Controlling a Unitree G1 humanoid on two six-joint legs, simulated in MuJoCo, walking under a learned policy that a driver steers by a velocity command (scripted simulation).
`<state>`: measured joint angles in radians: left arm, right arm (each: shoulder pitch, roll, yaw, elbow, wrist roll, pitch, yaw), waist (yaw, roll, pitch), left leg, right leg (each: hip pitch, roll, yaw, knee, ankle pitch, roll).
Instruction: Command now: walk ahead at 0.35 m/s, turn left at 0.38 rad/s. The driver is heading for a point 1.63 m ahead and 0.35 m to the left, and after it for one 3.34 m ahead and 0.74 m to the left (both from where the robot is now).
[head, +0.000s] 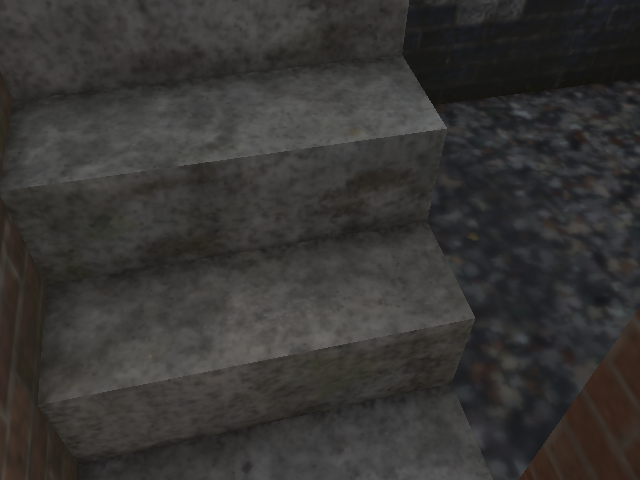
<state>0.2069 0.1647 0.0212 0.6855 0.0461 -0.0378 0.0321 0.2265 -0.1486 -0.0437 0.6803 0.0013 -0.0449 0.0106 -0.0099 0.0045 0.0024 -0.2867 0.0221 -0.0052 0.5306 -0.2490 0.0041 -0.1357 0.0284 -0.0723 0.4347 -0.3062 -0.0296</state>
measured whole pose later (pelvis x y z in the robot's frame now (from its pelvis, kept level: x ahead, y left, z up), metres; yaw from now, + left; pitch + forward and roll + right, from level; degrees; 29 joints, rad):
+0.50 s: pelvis +0.06 -0.01 +0.00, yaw +16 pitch +2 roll +1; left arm 0.13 0.18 0.01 0.63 0.06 -0.03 0.04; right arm 0.18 -0.18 -0.07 0.56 -0.04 0.02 -0.02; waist 0.01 0.03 0.02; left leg -0.51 -0.07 -0.06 1.17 -0.41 -0.01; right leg -0.25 0.00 -0.11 0.46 -0.24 -0.06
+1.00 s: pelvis +0.10 +0.03 +0.00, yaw +28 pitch +0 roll +0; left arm 0.21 0.13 -0.02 0.68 0.01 -0.03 0.06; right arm 0.15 -0.10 0.03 0.64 -0.04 -0.04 -0.05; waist 0.03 0.01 0.00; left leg -0.10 -0.06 0.03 0.38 -0.29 0.06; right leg -0.20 -0.05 -0.09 0.43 -0.23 0.02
